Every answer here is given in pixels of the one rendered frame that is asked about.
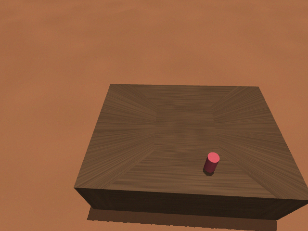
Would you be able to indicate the can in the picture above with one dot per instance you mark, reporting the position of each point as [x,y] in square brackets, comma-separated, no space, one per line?
[211,162]

